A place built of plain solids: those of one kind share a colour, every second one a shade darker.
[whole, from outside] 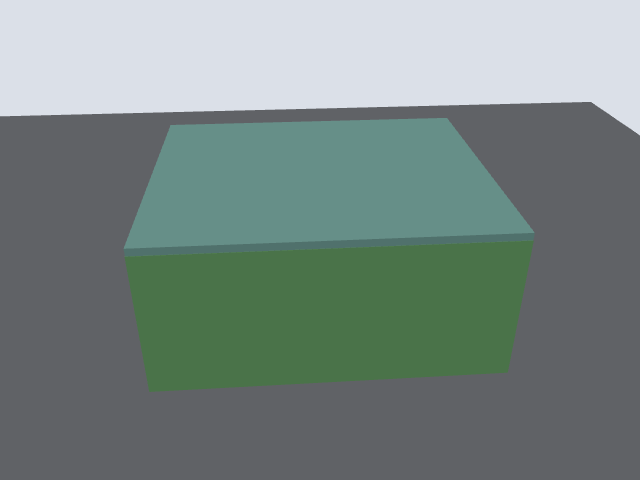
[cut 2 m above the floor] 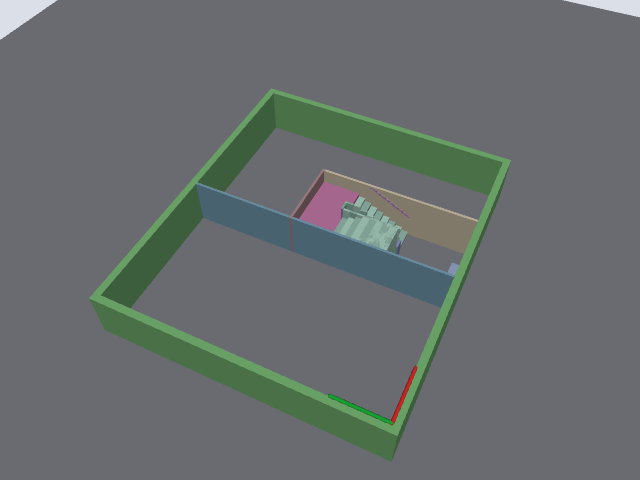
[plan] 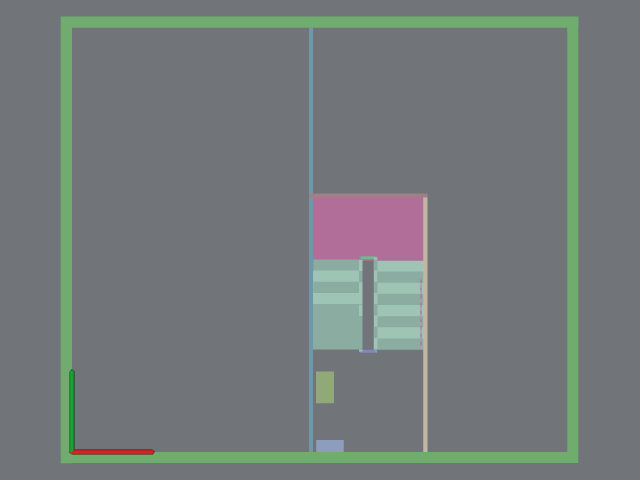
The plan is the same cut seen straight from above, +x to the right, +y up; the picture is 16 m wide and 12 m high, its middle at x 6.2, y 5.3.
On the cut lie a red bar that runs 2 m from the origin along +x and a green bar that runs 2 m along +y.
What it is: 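A small block of dwellings, 12.4 m wide and 10.6 m deep inside, its common dog-leg stair of 18 risers of 155 mm a storey on goings of 279 mm, 1.24 m wide flights and a well of 0.27 m; the dwelling on the first floor; a hall, a living room with a kitchen corner, a second bedroom, a bedroom, the bathroom shut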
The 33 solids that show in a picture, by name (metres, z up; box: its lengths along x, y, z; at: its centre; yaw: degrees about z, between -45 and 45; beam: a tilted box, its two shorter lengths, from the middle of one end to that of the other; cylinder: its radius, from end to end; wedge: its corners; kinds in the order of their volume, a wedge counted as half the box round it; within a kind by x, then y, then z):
{
 "wall_1": {"box": [0.28, 11.17, 5.64], "at": [-0.14, 5.3, 2.77]},
 "wall_2": {"box": [12.94, 0.28, 5.64], "at": [6.19, -0.14, 2.77]},
 "wall_3": {"box": [12.94, 0.28, 5.64], "at": [6.19, 10.75, 2.77]},
 "wall_4": {"box": [0.28, 11.17, 5.64], "at": [12.52, 5.3, 2.77]},
 "roof_slab_1": {"box": [12.92, 11.15, 0.44], "at": [6.19, 5.3, 5.65]},
 "piece_1": {"box": [1.24, 0.3, 2.69], "at": [6.65, 2.71, 1.3]},
 "piece_2": {"box": [1.24, 0.58, 2.53], "at": [6.65, 2.85, 1.22]},
 "piece_3": {"box": [1.24, 0.86, 2.38], "at": [6.65, 2.99, 1.14]},
 "piece_4": {"box": [1.24, 1.14, 2.22], "at": [6.65, 3.13, 1.06]},
 "piece_5": {"box": [1.24, 1.42, 2.07], "at": [6.65, 3.27, 0.98]},
 "piece_6": {"box": [1.24, 1.7, 1.91], "at": [6.65, 3.41, 0.91]},
 "piece_7": {"box": [1.24, 1.98, 1.76], "at": [6.65, 3.55, 0.83]},
 "piece_8": {"box": [1.24, 2.25, 1.6], "at": [6.65, 3.69, 0.75]},
 "piece_9": {"box": [0.09, 0.28, 1.23], "at": [7.22, 4.38, 2.01]},
 "piece_10": {"box": [0.09, 0.28, 1.08], "at": [7.22, 4.66, 1.94]},
 "piece_11": {"box": [0.09, 0.28, 2.06], "at": [7.59, 4.39, 0.98]},
 "piece_12": {"box": [0.09, 0.28, 2.21], "at": [7.59, 4.67, 1.06]},
 "piece_13": {"box": [1.24, 2.25, 0.21], "at": [8.16, 3.68, 0.05]},
 "piece_14": {"box": [1.24, 1.98, 0.36], "at": [8.16, 3.82, 0.13]},
 "piece_15": {"box": [1.24, 1.7, 0.52], "at": [8.16, 3.96, 0.21]},
 "piece_16": {"box": [1.24, 1.42, 0.67], "at": [8.16, 4.1, 0.29]},
 "piece_17": {"box": [1.24, 1.14, 0.83], "at": [8.16, 4.24, 0.36]},
 "piece_18": {"box": [1.24, 0.86, 0.98], "at": [8.16, 4.38, 0.44]},
 "piece_19": {"box": [1.24, 0.58, 1.14], "at": [8.16, 4.52, 0.52]},
 "piece_20": {"box": [1.24, 0.3, 1.29], "at": [8.16, 4.66, 0.6]},
 "half_1": {"box": [2.76, 1.58, 1.45], "at": [7.4, 5.57, 0.67]},
 "core_wall_1": {"box": [0.1, 6.36, 5.48], "at": [8.83, 3.18, 2.69]},
 "core_wall_low_1": {"box": [0.1, 10.61, 2.69], "at": [5.97, 5.3, 1.29]},
 "core_wall_back_1": {"box": [2.97, 0.1, 5.48], "at": [7.4, 6.41, 2.69]},
 "hung_more_letter_boxes_1": {"box": [0.69, 0.3, 1.71], "at": [6.45, 0.15, 0.81]},
 "ground_whole_1": {"box": [0.37, 0.08, 1.0], "at": [7.4, 2.52, 0.45]},
 "whole_1": {"box": [0.37, 0.08, 0.95], "at": [7.4, 4.85, 1.87]},
 "laid_doormat_1": {"box": [0.45, 0.8, 0.05], "at": [6.33, 1.62, -0.02]}
}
